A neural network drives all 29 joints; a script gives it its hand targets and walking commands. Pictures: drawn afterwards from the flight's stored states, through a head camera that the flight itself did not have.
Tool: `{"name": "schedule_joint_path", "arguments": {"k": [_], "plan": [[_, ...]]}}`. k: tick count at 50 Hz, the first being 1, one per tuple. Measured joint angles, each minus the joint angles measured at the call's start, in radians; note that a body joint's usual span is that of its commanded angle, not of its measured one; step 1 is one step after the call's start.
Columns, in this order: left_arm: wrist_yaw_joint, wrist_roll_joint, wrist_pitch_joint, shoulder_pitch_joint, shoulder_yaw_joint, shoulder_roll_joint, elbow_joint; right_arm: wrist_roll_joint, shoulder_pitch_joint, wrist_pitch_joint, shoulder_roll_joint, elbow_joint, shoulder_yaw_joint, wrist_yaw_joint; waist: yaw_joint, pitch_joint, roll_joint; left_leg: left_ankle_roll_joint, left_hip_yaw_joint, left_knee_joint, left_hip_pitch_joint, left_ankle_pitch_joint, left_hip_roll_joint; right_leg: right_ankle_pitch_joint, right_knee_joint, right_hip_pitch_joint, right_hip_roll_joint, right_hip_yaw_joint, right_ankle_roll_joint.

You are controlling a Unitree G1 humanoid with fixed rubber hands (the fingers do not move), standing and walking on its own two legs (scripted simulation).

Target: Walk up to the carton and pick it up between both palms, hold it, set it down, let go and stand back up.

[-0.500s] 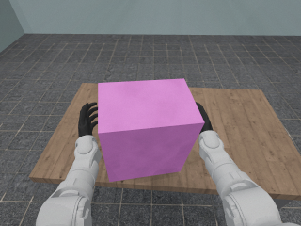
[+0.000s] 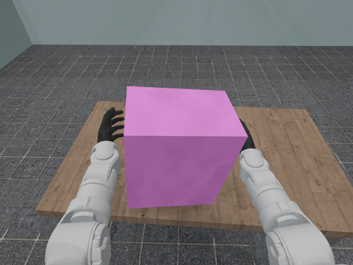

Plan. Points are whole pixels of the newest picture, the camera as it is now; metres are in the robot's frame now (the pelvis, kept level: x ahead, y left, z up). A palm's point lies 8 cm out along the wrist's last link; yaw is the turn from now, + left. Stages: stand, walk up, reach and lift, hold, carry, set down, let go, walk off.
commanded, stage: reach and lift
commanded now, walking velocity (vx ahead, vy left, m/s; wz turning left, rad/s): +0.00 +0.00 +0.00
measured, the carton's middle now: (174, 151) +0.39 +0.03 +0.05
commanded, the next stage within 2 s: hold in 1.96 s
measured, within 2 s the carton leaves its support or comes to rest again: neither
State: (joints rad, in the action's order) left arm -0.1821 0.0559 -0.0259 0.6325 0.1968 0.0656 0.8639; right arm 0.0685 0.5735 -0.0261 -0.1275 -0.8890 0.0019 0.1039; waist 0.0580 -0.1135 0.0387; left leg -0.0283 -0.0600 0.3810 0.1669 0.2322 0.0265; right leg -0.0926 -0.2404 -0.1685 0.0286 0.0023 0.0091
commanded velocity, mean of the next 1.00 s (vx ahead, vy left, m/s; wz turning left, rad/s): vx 0.00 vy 0.00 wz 0.00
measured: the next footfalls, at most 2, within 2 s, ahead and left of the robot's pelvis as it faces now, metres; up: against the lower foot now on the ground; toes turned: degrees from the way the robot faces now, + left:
none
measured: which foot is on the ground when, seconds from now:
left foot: down 0.00-1.00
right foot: down 0.00-1.00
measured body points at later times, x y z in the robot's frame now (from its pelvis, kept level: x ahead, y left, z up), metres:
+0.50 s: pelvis +0.00 +0.00 +0.00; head -0.05 +0.02 +0.45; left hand +0.36 +0.21 +0.17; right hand +0.37 -0.13 +0.15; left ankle -0.02 +0.13 -0.75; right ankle +0.02 -0.12 -0.75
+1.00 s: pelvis -0.01 +0.00 +0.00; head -0.06 +0.02 +0.45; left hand +0.37 +0.21 +0.20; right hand +0.38 -0.14 +0.18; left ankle -0.02 +0.13 -0.75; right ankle +0.02 -0.12 -0.75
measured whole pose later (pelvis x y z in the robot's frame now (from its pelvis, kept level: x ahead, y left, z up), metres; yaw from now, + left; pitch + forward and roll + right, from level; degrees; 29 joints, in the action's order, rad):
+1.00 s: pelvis -0.01 +0.00 +0.00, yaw +0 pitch -5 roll -1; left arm 0.01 0.28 -0.60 0.68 0.28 0.08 0.35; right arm 0.07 0.61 0.30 -0.06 -0.51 -0.08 0.13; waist 0.00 -0.05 -0.02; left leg -0.02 -0.06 0.32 0.03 0.21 0.02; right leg -0.07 -0.18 -0.03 0.02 0.00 0.00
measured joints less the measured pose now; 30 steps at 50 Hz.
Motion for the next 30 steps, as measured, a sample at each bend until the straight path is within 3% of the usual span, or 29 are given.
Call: {"name": "schedule_joint_path", "arguments": {"k": [8, 15, 20, 26, 30], "plan": [[-0.002, 0.022, -0.100, -0.026, 0.003, -0.007, -0.276, 0.048, -0.030, 0.066, 0.002, 0.248, 0.000, 0.033, 0.000, 0.025, 0.000, 0.000, 0.000, -0.006, -0.011, -0.001, 0.000, 0.012, 0.033, 0.024, 0.000, 0.000, -0.003], [0.093, 0.107, -0.265, -0.083, 0.030, -0.010, -0.373, 0.039, -0.073, 0.171, 0.024, 0.302, 0.000, 0.033, -0.002, 0.032, -0.024, 0.007, 0.000, -0.033, -0.076, 0.000, 0.000, 0.013, 0.060, 0.090, -0.001, 0.000, -0.009], [0.093, 0.108, -0.338, -0.129, 0.031, -0.017, -0.498, 0.039, -0.098, 0.194, 0.042, 0.368, 0.000, 0.033, -0.020, 0.054, -0.038, 0.007, 0.000, -0.031, -0.100, 0.000, 0.000, 0.017, 0.061, 0.114, -0.001, 0.000, -0.009], [0.089, 0.120, -0.391, -0.119, 0.031, -0.020, -0.566, 0.037, -0.095, 0.211, 0.043, 0.417, -0.001, 0.036, -0.045, 0.054, -0.039, 0.007, 0.000, -0.030, -0.112, -0.009, -0.001, 0.026, 0.061, 0.127, -0.002, 0.000, -0.009], [0.119, 0.169, -0.431, -0.077, 0.034, -0.019, -0.513, 0.018, -0.085, 0.245, 0.043, 0.411, -0.019, 0.035, -0.046, 0.055, -0.040, 0.008, 0.000, -0.031, -0.121, -0.014, -0.001, 0.029, 0.057, 0.134, -0.002, 0.000, -0.009]]}}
